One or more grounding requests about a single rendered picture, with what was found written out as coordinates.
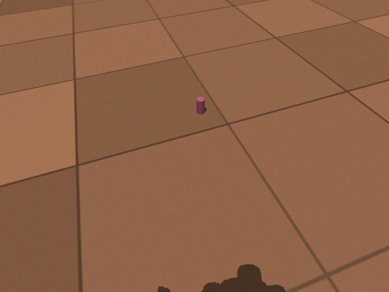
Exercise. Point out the can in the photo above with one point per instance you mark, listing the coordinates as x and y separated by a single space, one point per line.
200 105

